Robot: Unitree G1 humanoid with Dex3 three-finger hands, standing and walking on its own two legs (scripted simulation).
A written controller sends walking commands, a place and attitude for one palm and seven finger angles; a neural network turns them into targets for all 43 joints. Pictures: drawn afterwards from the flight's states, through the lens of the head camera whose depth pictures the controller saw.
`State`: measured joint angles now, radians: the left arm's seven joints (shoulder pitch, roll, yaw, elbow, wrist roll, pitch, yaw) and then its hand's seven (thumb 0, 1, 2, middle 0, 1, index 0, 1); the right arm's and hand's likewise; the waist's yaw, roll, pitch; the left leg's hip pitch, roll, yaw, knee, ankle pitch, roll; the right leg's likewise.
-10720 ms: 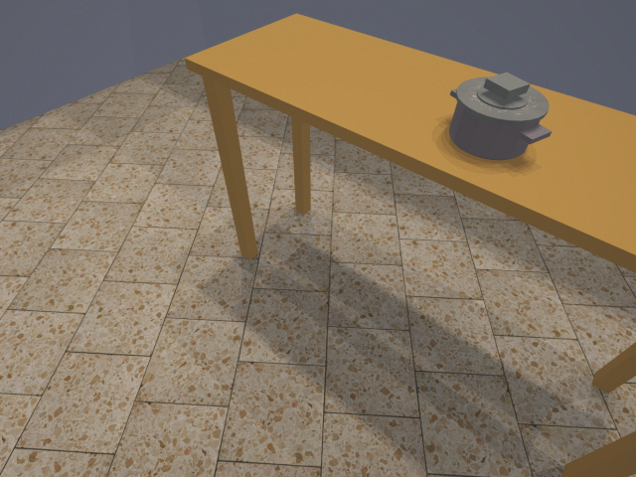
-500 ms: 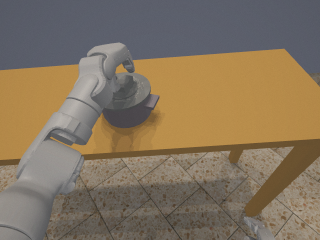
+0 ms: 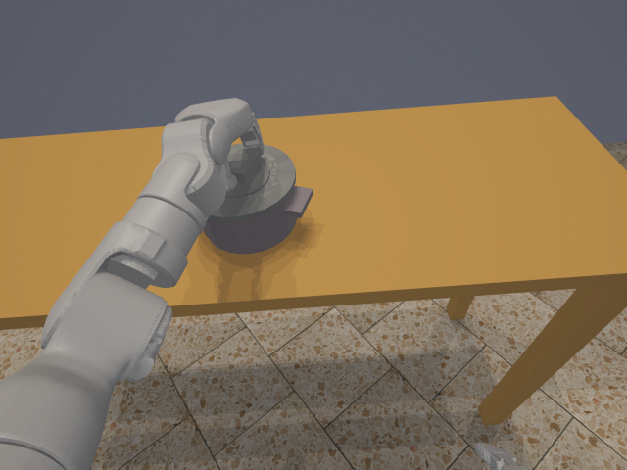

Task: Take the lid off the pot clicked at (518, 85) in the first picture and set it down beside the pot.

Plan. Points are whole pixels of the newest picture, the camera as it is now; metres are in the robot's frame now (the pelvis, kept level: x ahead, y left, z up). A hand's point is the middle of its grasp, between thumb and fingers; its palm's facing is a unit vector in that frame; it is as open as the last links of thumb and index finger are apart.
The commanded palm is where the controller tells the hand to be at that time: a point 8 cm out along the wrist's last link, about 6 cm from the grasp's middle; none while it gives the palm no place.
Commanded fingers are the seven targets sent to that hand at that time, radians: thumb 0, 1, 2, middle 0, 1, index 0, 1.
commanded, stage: lower the open fingers around the knob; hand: left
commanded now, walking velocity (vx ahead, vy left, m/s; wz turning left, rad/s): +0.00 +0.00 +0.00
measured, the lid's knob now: (235, 164) +0.48 +0.11 +0.15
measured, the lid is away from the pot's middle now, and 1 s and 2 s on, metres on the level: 0.00 0.00 0.01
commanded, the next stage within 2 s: close the fingers and squeeze the knob in 0.16 s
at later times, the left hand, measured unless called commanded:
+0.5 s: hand (229, 169) +0.45 +0.11 +0.17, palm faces -0.29 -0.09 -0.95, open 10.0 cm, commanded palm +0.43 +0.11 +0.23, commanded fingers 0.00 -0.07 1.17 -0.64 -0.64 -0.64 -0.64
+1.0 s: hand (230, 168) +0.45 +0.11 +0.17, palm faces -0.30 -0.10 -0.95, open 8.9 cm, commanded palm +0.43 +0.11 +0.23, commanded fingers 0.00 0.16 1.09 -0.67 -0.85 -0.69 -0.86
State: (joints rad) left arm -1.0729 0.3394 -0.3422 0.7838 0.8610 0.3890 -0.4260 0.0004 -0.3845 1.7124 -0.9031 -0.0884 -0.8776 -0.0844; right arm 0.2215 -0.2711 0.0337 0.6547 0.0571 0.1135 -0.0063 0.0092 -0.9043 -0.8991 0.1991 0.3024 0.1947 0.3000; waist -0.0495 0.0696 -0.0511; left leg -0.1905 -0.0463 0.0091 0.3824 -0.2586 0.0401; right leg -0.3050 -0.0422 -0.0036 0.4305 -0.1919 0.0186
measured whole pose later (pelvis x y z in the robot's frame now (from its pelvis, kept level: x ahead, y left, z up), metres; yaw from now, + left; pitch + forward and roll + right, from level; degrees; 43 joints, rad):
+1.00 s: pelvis +0.00 +0.00 +0.00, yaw +0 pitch +4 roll +1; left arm -1.06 0.33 -0.35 0.77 0.85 0.40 -0.42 0.01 0.02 1.05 -0.59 -0.80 -0.61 -0.81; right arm 0.20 -0.27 0.03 0.65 0.06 0.11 -0.01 0.01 -0.90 -0.90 0.20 0.30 0.19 0.30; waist -0.05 0.07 -0.05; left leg -0.18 -0.04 0.01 0.38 -0.26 0.04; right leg -0.30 -0.04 -0.01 0.43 -0.19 0.02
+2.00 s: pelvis +0.00 +0.00 +0.00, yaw +0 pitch +2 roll +1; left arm -1.03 0.35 -0.35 0.68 0.83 0.41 -0.44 0.00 0.09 1.02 -0.57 -0.77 -0.58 -0.78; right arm 0.18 -0.27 0.03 0.66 0.06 0.08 -0.01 0.01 -0.90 -0.90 0.20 0.30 0.19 0.30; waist -0.04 0.08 -0.04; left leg -0.15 -0.04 0.00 0.37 -0.25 0.04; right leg -0.27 -0.04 -0.01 0.41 -0.19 0.01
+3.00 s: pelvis -0.01 +0.00 +0.00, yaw +0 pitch +2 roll +1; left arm -1.23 0.41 -0.32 0.71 0.85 0.42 -0.50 -0.01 0.07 1.02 -0.59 -0.78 -0.59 -0.77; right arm 0.19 -0.28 0.04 0.65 0.07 0.05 -0.02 0.01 -0.90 -0.90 0.20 0.30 0.19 0.30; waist -0.04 0.08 -0.05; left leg -0.15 -0.04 0.01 0.34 -0.23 0.04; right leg -0.27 -0.04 0.00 0.40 -0.17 0.02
